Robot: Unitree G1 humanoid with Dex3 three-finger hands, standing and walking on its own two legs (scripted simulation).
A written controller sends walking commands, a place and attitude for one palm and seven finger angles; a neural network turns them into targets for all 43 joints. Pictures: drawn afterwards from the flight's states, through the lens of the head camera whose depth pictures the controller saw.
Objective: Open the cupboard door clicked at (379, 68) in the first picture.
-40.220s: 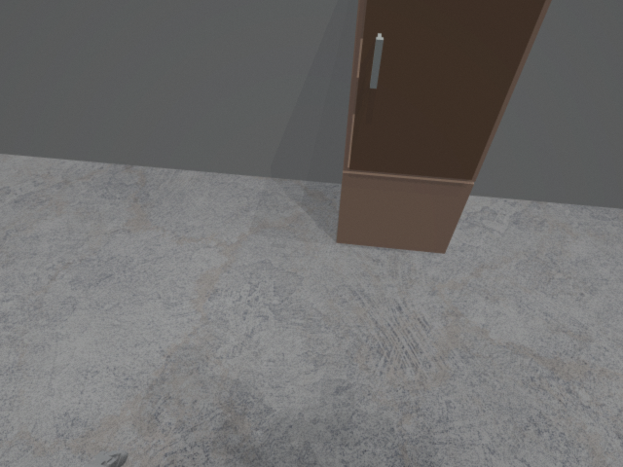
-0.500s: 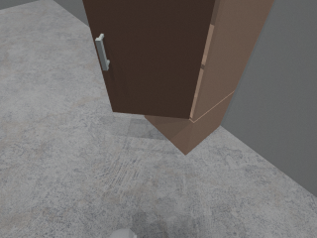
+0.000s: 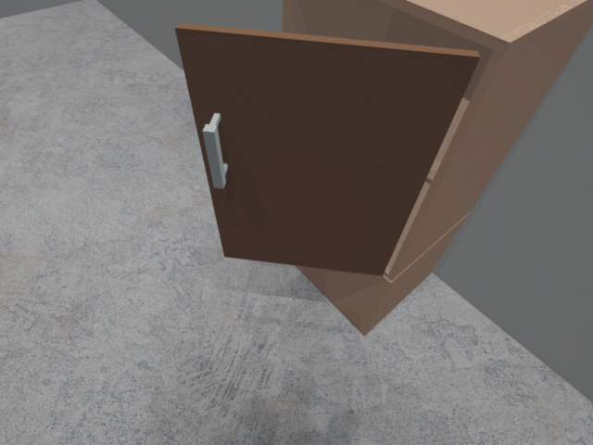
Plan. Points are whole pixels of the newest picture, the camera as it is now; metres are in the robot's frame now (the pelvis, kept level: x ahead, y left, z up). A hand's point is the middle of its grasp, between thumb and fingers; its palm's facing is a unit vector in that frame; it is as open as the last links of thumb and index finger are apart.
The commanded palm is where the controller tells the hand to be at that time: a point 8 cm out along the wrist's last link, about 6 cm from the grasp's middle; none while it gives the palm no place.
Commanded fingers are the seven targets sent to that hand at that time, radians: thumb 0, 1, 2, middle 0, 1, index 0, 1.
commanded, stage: come to a stop and stand still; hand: left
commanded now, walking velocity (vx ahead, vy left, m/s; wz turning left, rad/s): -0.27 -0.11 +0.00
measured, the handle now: (218, 151) +0.57 +0.19 +0.04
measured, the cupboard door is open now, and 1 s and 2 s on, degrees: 42 42 42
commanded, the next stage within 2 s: look again from close up in 1.22 s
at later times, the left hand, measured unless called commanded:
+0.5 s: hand out of the picture +0.09 +0.19 -0.19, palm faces +0.06 -0.98 -0.17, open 7.4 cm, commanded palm none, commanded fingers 0.00 0.90 0.90 -0.20 -0.30 -0.20 -0.30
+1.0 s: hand out of the picture -0.01 +0.15 -0.18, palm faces +0.02 -0.98 -0.20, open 7.4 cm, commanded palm none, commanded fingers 0.00 0.90 0.90 -0.20 -0.30 -0.20 -0.30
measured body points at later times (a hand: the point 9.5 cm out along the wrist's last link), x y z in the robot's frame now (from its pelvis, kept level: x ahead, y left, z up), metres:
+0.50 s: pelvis +0.01 +0.01 -0.01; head +0.05 +0.03 +0.43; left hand +0.09 +0.24 -0.18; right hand +0.07 -0.24 -0.15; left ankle +0.00 +0.10 -0.74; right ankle +0.02 -0.12 -0.72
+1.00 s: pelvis -0.02 -0.02 +0.00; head -0.01 -0.03 +0.45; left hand -0.01 +0.20 -0.16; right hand -0.01 -0.25 -0.16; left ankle +0.00 +0.10 -0.74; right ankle -0.06 -0.13 -0.74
